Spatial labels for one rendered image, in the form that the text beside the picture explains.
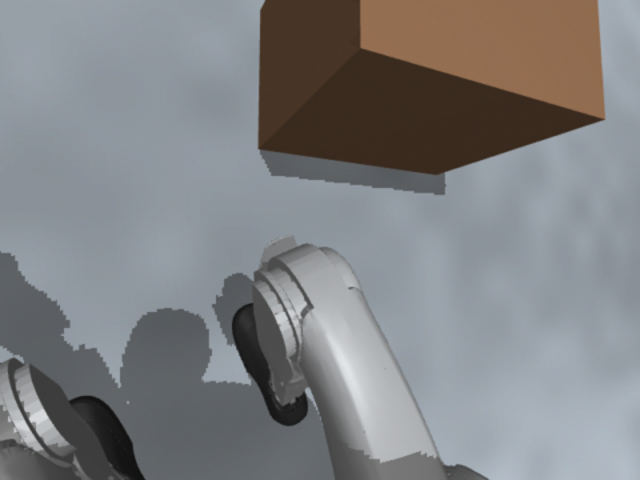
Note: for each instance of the right robot hand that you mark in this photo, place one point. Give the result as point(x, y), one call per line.
point(460, 472)

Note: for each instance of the right robot foot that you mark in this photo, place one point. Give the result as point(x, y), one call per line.
point(246, 340)

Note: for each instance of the left robot foot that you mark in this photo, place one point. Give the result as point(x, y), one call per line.
point(113, 438)

